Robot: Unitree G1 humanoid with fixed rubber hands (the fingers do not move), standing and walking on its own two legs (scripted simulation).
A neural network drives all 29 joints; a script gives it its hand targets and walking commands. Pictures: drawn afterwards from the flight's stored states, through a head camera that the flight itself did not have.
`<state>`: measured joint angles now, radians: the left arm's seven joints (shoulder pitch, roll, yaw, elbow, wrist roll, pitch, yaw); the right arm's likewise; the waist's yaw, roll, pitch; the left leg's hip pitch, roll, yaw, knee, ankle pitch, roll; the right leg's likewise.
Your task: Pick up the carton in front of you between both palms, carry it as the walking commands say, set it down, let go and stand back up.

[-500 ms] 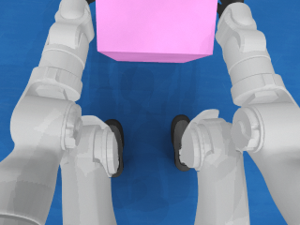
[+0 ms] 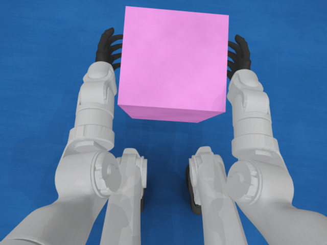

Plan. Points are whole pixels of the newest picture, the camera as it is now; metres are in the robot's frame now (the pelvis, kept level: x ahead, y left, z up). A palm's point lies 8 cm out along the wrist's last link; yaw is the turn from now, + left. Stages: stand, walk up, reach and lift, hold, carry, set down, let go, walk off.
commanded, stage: reach and lift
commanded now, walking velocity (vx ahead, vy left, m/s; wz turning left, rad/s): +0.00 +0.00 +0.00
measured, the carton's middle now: (170, 78) +0.50 +0.00 -0.13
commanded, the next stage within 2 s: none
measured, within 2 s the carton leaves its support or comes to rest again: neither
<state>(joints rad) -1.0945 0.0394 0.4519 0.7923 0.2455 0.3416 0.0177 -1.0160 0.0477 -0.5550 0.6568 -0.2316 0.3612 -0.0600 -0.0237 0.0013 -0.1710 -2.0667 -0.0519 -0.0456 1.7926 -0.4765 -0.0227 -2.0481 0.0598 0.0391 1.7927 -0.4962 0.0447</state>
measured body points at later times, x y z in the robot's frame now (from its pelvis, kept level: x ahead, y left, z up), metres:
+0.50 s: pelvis +0.04 +0.00 +0.13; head +0.21 +0.01 +0.55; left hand +0.47 +0.15 +0.09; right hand +0.46 -0.15 +0.09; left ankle +0.12 +0.12 -0.45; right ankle +0.11 -0.13 -0.45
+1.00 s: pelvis +0.09 +0.00 +0.26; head +0.14 +0.00 +0.71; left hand +0.42 +0.15 +0.24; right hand +0.42 -0.15 +0.24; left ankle +0.12 +0.12 -0.45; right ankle +0.11 -0.13 -0.45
